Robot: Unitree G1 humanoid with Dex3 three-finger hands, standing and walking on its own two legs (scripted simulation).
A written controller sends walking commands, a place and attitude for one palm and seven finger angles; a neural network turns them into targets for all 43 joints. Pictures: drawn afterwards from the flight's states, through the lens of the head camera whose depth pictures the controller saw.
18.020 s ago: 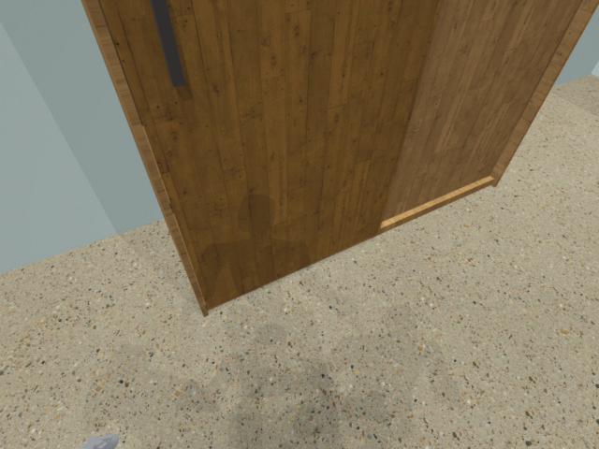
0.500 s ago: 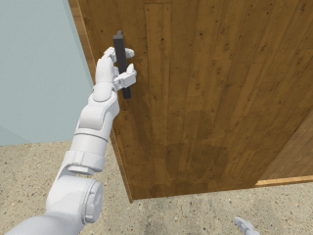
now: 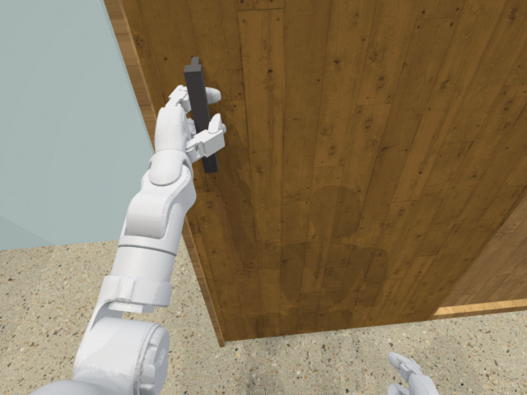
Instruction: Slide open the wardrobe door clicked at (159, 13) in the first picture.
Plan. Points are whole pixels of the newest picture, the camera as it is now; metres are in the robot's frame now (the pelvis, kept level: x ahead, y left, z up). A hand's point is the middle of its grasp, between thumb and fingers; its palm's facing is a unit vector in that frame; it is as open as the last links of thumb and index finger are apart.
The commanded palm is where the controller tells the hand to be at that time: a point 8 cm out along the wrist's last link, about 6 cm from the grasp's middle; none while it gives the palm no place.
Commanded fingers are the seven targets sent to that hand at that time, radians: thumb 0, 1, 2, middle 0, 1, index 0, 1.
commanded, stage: grip the handle and tug to test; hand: left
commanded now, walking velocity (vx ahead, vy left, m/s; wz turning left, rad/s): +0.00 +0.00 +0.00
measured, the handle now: (203, 117) +0.46 +0.12 +0.22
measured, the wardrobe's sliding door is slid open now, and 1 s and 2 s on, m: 0.00 0.00 0.04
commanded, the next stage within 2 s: tug the door sideways, standing still in 0.06 s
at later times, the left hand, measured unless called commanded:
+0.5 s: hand (218, 133) +0.41 +0.09 +0.23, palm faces +0.16 -0.99 -0.03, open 5.7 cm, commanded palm +0.39 +0.10 +0.22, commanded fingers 0.00 0.90 0.90 -0.45 -1.40 -0.45 -1.40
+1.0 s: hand (216, 138) +0.41 +0.09 +0.22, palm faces +0.06 -0.99 -0.09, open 6.1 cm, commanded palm +0.40 +0.12 +0.22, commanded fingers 0.00 0.90 0.90 -0.45 -1.40 -0.45 -1.40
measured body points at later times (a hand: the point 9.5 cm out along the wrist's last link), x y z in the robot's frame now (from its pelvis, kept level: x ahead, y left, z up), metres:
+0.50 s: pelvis +0.01 +0.00 +0.00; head +0.00 -0.02 +0.45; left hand +0.40 +0.14 +0.23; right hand +0.20 -0.21 -0.10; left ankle -0.03 +0.13 -0.74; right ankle -0.03 -0.11 -0.74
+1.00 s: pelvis -0.03 +0.00 -0.01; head -0.02 -0.01 +0.44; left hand +0.40 +0.14 +0.22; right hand +0.08 -0.23 -0.14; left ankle -0.03 +0.13 -0.74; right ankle -0.05 -0.11 -0.72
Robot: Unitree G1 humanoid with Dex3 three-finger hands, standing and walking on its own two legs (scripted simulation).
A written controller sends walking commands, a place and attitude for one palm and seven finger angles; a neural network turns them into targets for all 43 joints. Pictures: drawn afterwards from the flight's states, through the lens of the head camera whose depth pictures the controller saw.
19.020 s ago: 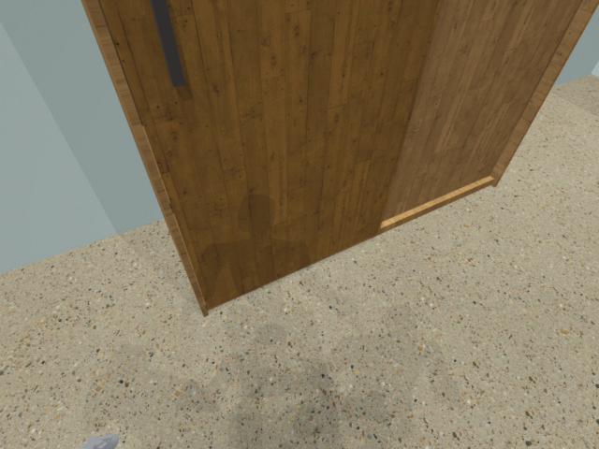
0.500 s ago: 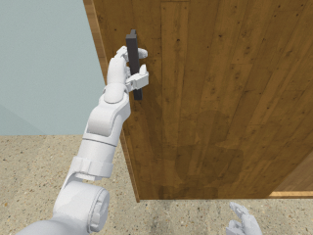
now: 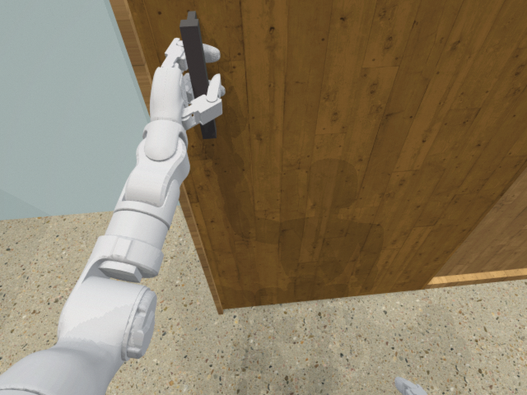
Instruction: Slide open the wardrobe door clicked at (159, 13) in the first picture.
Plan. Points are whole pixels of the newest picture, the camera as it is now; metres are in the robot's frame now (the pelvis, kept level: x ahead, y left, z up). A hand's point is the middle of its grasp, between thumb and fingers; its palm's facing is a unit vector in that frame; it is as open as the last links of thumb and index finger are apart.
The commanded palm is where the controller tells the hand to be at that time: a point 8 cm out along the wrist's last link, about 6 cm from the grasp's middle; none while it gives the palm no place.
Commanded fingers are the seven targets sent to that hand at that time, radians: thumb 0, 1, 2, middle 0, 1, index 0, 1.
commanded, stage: step sideways, sliding the door along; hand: left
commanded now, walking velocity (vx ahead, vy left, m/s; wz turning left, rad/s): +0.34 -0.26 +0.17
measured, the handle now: (201, 79) +0.50 +0.10 +0.23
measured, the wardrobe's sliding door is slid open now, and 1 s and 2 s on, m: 0.00 0.04 0.30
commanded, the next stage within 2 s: none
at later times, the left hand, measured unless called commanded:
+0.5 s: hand (222, 103) +0.46 +0.07 +0.22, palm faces +0.18 -0.98 -0.06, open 6.2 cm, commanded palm +0.45 +0.04 +0.22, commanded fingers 0.00 0.90 0.90 -0.45 -1.40 -0.45 -1.40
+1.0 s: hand (251, 98) +0.48 +0.03 +0.22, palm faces +0.44 -0.90 -0.05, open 6.5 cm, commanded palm +0.45 -0.03 +0.21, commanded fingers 0.00 0.90 0.90 -0.45 -1.40 -0.45 -1.40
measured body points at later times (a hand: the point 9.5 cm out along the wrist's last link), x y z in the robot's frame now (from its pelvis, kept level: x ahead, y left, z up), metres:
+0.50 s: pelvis +0.06 -0.11 +0.00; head +0.16 -0.07 +0.43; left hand +0.44 +0.12 +0.22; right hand +0.32 -0.27 -0.12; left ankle +0.02 +0.06 -0.73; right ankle +0.13 -0.28 -0.66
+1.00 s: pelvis +0.17 -0.21 +0.00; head +0.27 -0.16 +0.44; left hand +0.45 +0.07 +0.22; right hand +0.43 -0.34 -0.10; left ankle +0.08 -0.11 -0.73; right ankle +0.22 -0.35 -0.67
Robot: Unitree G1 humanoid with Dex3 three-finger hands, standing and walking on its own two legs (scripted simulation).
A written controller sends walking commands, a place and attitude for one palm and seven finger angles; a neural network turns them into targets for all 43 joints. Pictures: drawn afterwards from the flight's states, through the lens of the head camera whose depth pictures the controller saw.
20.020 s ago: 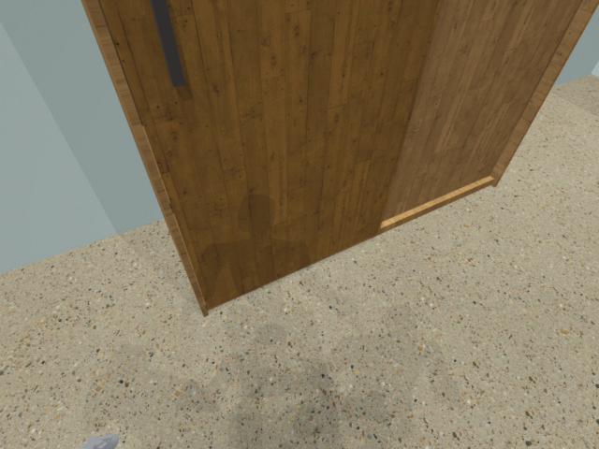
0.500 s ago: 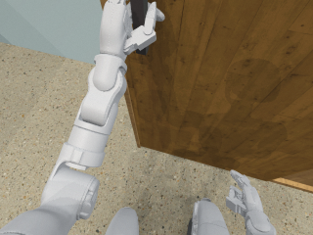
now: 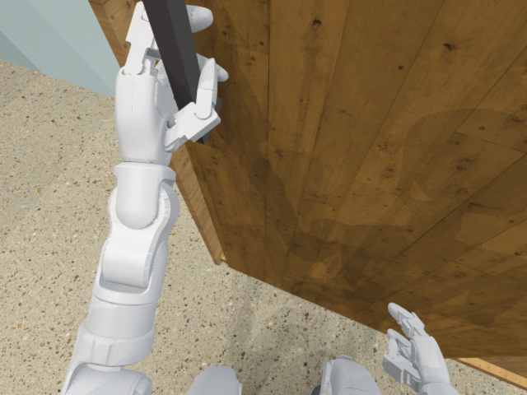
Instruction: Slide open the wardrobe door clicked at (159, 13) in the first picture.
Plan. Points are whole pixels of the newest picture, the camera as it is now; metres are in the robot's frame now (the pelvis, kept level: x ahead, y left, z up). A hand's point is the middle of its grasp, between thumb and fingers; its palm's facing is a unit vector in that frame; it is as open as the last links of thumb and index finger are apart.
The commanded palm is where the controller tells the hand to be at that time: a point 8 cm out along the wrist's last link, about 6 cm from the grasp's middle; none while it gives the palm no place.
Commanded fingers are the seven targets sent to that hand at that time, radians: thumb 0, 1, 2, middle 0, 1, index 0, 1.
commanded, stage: step sideways, sliding the door along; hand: left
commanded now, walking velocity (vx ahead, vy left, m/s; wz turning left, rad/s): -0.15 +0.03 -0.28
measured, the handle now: (195, 64) +0.39 +0.16 +0.23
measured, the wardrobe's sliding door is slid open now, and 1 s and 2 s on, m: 0.04 0.30 0.52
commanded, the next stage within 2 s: none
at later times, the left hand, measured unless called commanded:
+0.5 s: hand (330, 166) +0.32 +0.02 +0.21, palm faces -0.21 -0.98 +0.00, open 7.5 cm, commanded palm +0.30 +0.01 +0.20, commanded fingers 0.00 0.90 0.90 -0.45 -1.40 -0.45 -1.40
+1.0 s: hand (479, 217) +0.29 -0.11 +0.21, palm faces -0.23 -0.97 +0.03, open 7.3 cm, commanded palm +0.27 -0.10 +0.20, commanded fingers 0.00 0.90 0.90 -0.45 -1.40 -0.45 -1.40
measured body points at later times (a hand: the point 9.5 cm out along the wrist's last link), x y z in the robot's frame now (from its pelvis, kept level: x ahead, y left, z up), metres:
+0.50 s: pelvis +0.05 +0.00 -0.01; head +0.14 +0.00 +0.43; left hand +0.32 +0.07 +0.21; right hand +0.24 -0.21 -0.10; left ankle -0.01 +0.10 -0.73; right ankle +0.02 -0.14 -0.67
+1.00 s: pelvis -0.04 -0.10 +0.00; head +0.07 -0.14 +0.43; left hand +0.30 -0.05 +0.21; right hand +0.18 -0.33 -0.10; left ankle -0.09 +0.04 -0.69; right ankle +0.08 -0.13 -0.73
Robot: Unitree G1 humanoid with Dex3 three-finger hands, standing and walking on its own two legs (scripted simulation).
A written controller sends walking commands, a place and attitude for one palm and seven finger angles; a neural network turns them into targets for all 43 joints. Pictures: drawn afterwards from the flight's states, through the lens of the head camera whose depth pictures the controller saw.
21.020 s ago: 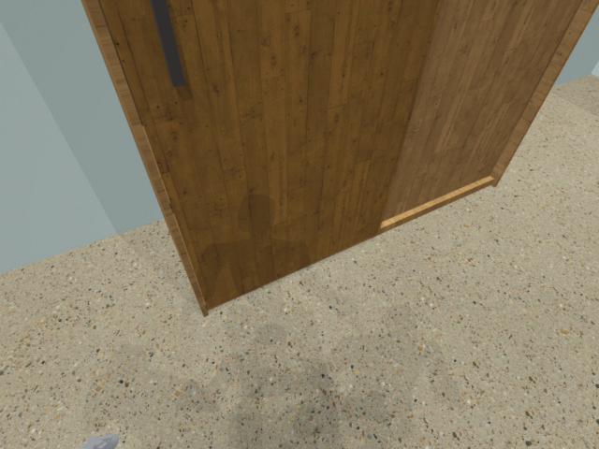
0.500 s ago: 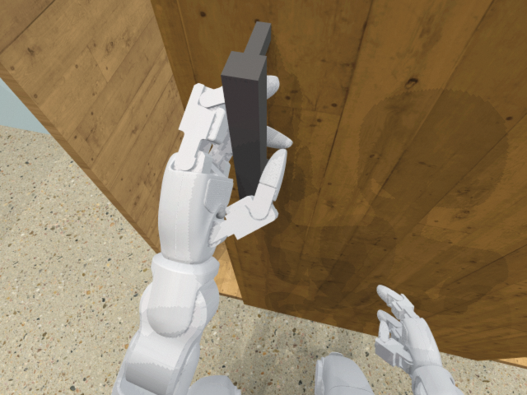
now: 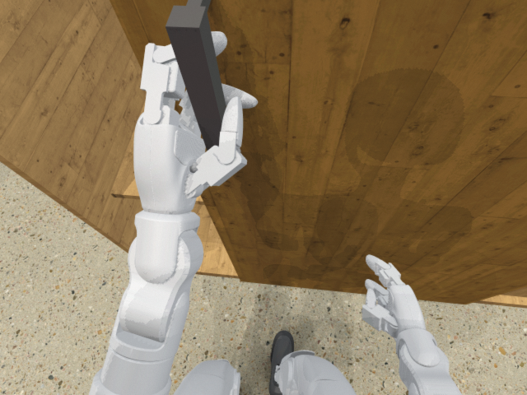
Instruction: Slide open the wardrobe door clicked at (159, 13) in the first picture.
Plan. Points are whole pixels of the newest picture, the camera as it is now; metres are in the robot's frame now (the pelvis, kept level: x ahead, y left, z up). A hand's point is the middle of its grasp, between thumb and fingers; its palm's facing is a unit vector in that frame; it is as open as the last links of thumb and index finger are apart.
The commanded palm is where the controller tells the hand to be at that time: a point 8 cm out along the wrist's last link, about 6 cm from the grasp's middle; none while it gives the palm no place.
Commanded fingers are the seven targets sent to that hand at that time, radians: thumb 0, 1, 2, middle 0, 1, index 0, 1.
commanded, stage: step sideways, sliding the door along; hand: left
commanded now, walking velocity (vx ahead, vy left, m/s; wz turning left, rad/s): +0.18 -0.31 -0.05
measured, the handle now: (215, 92) +0.37 +0.07 +0.23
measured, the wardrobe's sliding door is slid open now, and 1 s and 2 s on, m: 0.30 0.52 0.68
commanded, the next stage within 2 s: none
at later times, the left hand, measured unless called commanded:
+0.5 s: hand (351, 156) +0.33 -0.05 +0.21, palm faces +0.01 -1.00 +0.01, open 7.3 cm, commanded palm +0.31 -0.06 +0.21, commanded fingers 0.00 0.90 0.90 -0.45 -1.40 -0.45 -1.40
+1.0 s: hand (490, 165) +0.32 -0.17 +0.22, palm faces -0.01 -1.00 +0.02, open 7.1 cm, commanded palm +0.31 -0.18 +0.22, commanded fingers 0.00 0.90 0.90 -0.45 -1.40 -0.45 -1.40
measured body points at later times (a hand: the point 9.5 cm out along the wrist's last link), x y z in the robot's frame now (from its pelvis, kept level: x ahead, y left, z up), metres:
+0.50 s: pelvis -0.03 -0.14 -0.02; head +0.08 -0.14 +0.42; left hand +0.32 +0.00 +0.21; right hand +0.21 -0.33 -0.13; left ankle -0.08 +0.03 -0.72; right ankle +0.06 -0.30 -0.73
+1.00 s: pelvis -0.03 -0.26 -0.01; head +0.07 -0.24 +0.43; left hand +0.32 -0.11 +0.21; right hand +0.20 -0.46 -0.11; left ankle -0.04 -0.13 -0.73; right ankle -0.01 -0.38 -0.68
